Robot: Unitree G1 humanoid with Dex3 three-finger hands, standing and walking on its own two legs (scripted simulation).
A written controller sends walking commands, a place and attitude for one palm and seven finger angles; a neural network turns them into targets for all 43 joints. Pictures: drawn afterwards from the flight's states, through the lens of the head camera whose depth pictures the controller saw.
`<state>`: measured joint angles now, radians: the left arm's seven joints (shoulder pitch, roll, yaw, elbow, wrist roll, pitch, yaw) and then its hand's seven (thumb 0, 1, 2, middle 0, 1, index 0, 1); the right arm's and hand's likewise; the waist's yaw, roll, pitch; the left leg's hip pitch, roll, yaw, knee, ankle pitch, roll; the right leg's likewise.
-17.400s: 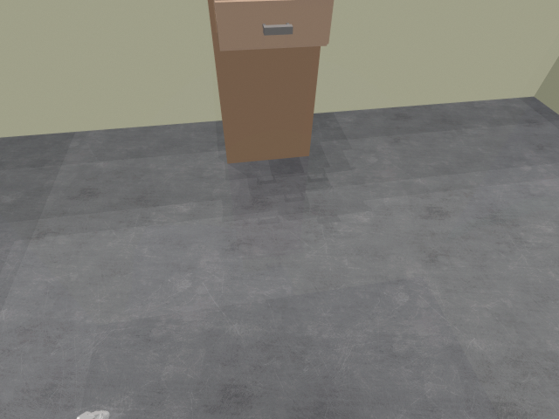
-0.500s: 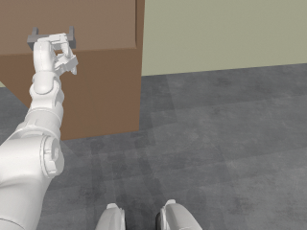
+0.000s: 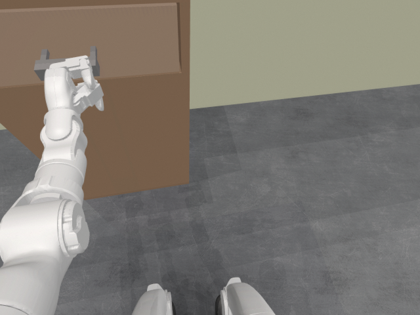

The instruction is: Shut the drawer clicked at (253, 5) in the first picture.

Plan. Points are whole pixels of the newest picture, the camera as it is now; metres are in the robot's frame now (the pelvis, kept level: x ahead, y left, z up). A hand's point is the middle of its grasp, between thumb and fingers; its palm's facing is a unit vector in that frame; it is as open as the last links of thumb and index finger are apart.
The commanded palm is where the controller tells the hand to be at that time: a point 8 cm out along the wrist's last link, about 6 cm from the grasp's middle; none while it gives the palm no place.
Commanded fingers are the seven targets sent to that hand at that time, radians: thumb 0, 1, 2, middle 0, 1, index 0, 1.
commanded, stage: pull the fist back off the drawer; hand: left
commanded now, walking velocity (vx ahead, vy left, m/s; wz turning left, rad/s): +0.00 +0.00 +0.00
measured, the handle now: (69, 60) +0.60 +0.22 +0.09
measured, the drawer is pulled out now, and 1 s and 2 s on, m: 0.00 0.00 0.00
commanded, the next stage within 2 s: draw the hand back to the body in 0.22 s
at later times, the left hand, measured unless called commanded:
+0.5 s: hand (90, 104) +0.47 +0.16 +0.11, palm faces +0.09 -1.00 -0.01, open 3.3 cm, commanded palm +0.42 +0.21 +0.11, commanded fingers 0.00 0.90 0.90 -1.40 -1.60 -1.40 -1.60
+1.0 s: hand (26, 171) +0.32 +0.20 +0.16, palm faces +0.22 -0.95 -0.21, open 3.3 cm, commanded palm +0.28 +0.25 +0.18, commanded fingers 0.00 0.90 0.90 -1.40 -1.60 -1.40 -1.60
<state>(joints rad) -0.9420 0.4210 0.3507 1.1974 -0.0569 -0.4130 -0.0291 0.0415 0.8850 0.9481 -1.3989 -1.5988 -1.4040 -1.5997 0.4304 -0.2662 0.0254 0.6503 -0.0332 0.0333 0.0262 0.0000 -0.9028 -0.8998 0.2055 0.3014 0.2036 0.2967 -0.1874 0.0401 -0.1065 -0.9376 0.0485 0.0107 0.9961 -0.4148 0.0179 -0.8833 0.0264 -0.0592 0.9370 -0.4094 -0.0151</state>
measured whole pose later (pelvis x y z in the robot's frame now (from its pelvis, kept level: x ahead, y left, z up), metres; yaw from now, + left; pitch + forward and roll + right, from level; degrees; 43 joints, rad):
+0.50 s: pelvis +0.04 +0.00 +0.02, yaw +0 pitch +15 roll -2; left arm -0.53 0.24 0.25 0.75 -0.14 -0.36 -0.05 0.02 0.90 0.90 -1.40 -1.60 -1.40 -1.60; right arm 0.33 -0.24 -0.01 0.59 0.01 0.07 0.03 0.00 -0.90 -0.90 0.20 0.30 0.20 0.30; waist -0.08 0.04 -0.13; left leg -0.71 0.04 0.04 0.89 -0.44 0.02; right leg -0.67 0.02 -0.03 0.84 -0.44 -0.01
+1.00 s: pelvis +0.03 -0.01 +0.06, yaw +1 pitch +1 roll +0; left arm 0.02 0.28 0.13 0.10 -0.11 -0.09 0.03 0.02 0.89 0.90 -1.40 -1.60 -1.41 -1.60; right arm 0.19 -0.24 0.03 0.57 0.04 -0.01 -0.08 0.01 -0.90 -0.90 0.20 0.30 0.20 0.30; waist 0.02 0.05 -0.04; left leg -0.28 0.01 0.03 0.56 -0.30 0.01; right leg -0.24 0.00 -0.04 0.55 -0.32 -0.02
